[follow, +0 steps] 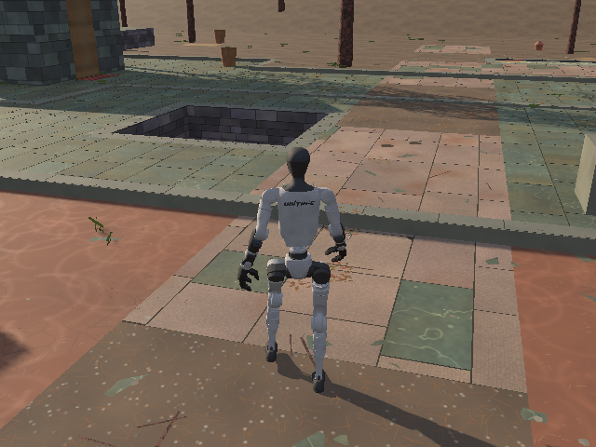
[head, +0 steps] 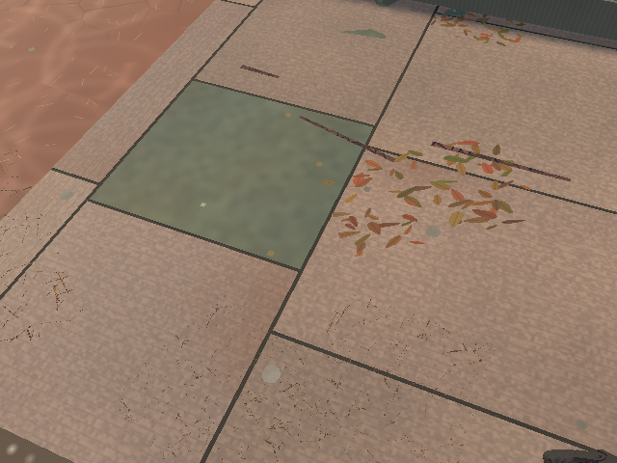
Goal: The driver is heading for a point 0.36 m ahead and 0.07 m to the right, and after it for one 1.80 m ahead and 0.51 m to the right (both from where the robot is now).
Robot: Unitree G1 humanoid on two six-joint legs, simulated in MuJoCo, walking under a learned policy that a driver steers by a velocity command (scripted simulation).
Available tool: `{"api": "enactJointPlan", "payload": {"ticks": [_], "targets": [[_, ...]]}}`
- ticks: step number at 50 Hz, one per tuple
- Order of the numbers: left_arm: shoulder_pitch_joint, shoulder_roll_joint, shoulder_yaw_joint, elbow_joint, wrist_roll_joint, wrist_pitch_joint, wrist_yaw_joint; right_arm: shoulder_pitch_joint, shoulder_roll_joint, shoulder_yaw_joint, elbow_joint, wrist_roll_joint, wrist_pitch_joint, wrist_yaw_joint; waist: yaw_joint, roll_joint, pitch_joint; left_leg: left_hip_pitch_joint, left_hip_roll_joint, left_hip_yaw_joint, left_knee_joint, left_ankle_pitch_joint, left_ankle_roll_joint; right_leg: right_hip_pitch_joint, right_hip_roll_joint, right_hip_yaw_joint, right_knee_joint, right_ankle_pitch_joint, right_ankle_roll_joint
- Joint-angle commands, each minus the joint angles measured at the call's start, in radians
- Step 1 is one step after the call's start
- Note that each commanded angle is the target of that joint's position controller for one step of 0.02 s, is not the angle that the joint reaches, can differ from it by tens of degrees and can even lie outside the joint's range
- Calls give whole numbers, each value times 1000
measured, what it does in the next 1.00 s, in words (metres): walks ahead, turning right: left foot, then right foot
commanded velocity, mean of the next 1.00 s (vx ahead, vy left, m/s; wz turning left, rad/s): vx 0.24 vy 0.00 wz -0.41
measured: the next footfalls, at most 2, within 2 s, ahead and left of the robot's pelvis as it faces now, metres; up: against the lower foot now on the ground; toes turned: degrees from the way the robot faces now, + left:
left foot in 0.14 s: +0.24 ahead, +0.14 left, +0.00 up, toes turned -1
right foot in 0.60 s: +0.41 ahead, -0.11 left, +0.00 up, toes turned -17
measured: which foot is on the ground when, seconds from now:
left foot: up 0.00-0.12, down 0.14-0.62, up 0.64-1.00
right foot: down 0.00-0.14, up 0.16-0.58, down 0.60-1.00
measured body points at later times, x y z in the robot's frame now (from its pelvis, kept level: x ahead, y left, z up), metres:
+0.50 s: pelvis +0.24 +0.04 +0.00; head +0.28 +0.04 +0.44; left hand +0.46 +0.27 -0.10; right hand +0.26 -0.25 -0.12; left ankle +0.20 +0.14 -0.75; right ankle +0.37 -0.12 -0.70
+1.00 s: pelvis +0.34 +0.03 -0.01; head +0.38 +0.01 +0.43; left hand +0.62 +0.20 -0.10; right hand +0.35 -0.29 -0.12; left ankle +0.44 +0.14 -0.73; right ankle +0.37 -0.09 -0.75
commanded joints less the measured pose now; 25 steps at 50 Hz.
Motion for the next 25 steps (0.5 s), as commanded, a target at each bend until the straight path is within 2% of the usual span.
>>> {"api": "enactJointPlan", "payload": {"ticks": [1,3,4,5,6,7,8,9,10,11,12,13,15,17,19,22,25], "targets": [[-15,187,41,-43,-12,-6,3,-111,-51,-8,-94,9,-22,12,-13,-125,18,61,-24,33,-104,67,9,-26,-261,150,-92,240,-165],[4,193,42,-25,-19,6,5,-136,-68,-14,-110,10,-29,18,-25,-129,31,92,-36,27,-157,22,32,4,-285,178,-60,271,-152],[3,202,44,-20,-19,13,7,-114,-82,-21,-107,9,-33,19,-48,-132,22,139,-46,30,-184,0,44,15,-291,187,-30,310,-142],[-14,212,45,-21,-21,18,10,-49,-102,-33,-89,6,-36,17,-96,-129,-10,250,-65,46,-226,4,61,2,-275,172,42,409,-124],[-14,197,39,-21,-18,19,12,75,-143,-56,-50,-1,-36,8,-158,-108,-89,445,-79,56,-249,10,85,-43,-226,136,189,502,-98],[-29,145,16,-45,1,15,12,247,-205,-78,-20,-17,-33,-4,-236,-49,-226,722,57,-70,-213,12,137,-207,-171,97,448,343,-58],[72,29,-19,-74,6,2,14,318,-292,-96,-10,-32,-21,-11,-202,214,-365,1022,321,-485,-285,-156,265,-567,-21,31,809,-207,14],[49,112,1,-59,-15,-8,15,331,-209,-75,-6,-25,-20,-9,-230,174,-365,966,330,-626,-371,-293,282,-665,-33,157,963,-352,15],[-13,165,21,-79,-34,-10,12,274,-164,-58,1,-14,-22,-7,-214,130,-219,856,302,-485,-393,-298,247,-729,-77,163,1004,-277,8],[-55,157,21,-87,-30,-7,14,211,-132,-47,2,-12,-26,-5,-185,95,-144,743,257,-367,-420,-241,224,-713,-115,139,981,-196,8],[-76,146,24,-88,-18,0,16,156,-101,-39,6,-15,-31,-1,-157,77,-87,645,220,-285,-457,-174,212,-687,-139,136,940,-132,13],[-61,132,28,-81,-14,13,16,120,-80,-34,10,-22,-41,1,-124,90,-60,568,191,-210,-492,-106,199,-631,-162,144,913,-84,18],[-35,91,25,-70,-13,40,19,72,-75,-38,23,-31,-59,1,-85,66,-30,474,178,-90,-518,192,204,-557,-152,135,894,-48,41],[-51,79,28,-91,-3,55,23,45,-98,-48,37,-33,-66,-8,-62,44,-13,445,176,17,-506,437,206,-562,-142,128,836,-2,64],[-92,61,21,-116,5,57,15,36,-117,-54,50,-31,-57,-23,-66,39,-11,438,153,107,-504,475,196,-544,-140,99,699,109,72],[-191,37,10,-160,8,55,-12,59,-146,-60,70,-23,-35,-44,-109,25,-21,458,141,183,-484,476,185,-478,-120,49,500,258,60],[-236,67,22,-204,9,62,-35,78,-176,-71,89,-4,-13,-49,-118,22,-36,547,182,187,-425,474,176,-473,-112,38,414,224,31]]}}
